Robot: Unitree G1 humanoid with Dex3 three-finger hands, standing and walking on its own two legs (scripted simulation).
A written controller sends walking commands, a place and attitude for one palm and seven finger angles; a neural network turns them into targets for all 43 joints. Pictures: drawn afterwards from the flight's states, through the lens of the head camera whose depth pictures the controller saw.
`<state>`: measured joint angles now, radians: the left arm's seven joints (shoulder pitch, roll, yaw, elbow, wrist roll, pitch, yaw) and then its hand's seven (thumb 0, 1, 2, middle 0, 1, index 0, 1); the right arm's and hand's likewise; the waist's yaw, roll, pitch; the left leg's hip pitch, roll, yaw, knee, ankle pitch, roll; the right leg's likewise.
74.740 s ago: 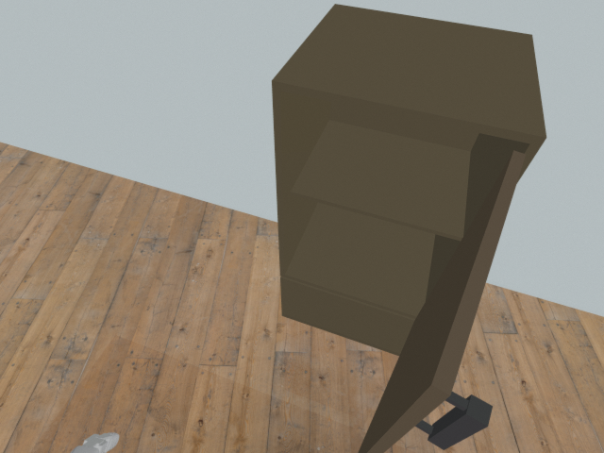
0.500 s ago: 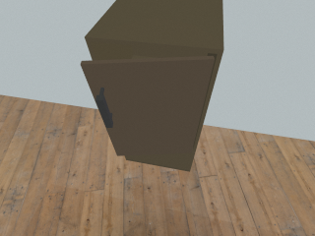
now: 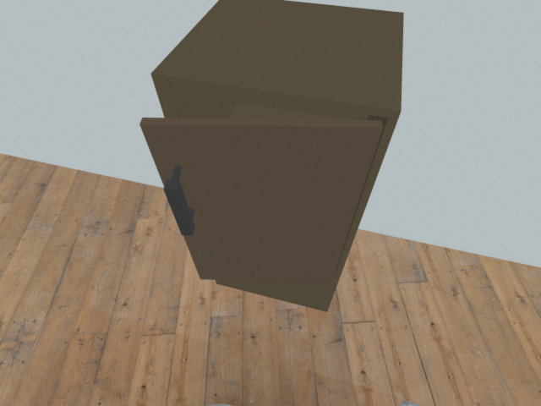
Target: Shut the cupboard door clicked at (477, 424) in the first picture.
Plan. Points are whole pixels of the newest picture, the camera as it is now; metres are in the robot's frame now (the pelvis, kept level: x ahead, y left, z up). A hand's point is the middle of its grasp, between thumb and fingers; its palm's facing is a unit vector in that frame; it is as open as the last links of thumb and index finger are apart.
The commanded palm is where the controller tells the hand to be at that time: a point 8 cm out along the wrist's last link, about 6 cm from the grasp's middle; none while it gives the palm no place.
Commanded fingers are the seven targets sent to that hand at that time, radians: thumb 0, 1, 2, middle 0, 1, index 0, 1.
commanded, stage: come to a stop and stand still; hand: left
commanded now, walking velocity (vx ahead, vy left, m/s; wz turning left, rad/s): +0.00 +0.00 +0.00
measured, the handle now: (182, 201) +0.47 +0.23 -0.04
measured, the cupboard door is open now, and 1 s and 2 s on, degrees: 14 14 14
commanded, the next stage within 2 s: none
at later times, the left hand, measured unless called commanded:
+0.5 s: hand out of the picture -0.01 +0.24 -0.16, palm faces +0.00 -0.97 -0.22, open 7.4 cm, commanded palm none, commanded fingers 0.00 0.90 0.90 -0.20 -0.30 -0.20 -0.30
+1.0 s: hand out of the picture -0.16 +0.20 -0.18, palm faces +0.10 -0.99 -0.13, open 7.4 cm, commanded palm none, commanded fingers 0.00 0.90 0.90 -0.20 -0.30 -0.20 -0.30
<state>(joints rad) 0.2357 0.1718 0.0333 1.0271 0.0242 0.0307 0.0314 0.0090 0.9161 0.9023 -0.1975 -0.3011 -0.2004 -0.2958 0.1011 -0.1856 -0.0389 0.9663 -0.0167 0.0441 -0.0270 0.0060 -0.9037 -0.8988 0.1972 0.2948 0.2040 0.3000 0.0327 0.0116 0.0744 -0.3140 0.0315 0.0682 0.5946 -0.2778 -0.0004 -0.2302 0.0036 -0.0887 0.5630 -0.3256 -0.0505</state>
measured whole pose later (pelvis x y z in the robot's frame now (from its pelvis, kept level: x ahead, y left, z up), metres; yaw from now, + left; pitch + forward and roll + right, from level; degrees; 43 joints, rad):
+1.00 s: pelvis -0.11 +0.05 +0.00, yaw +2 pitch -3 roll +0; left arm 0.41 0.11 0.01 1.09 0.02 0.02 0.02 0.01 0.91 0.90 -0.20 -0.30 -0.20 -0.30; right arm 0.29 -0.16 -0.02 1.05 -0.02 0.02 -0.02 0.01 -0.90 -0.90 0.20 0.29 0.20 0.30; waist 0.02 0.00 0.01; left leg -0.33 -0.04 0.04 0.53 -0.24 0.05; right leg -0.33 -0.01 0.02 0.53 -0.26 -0.01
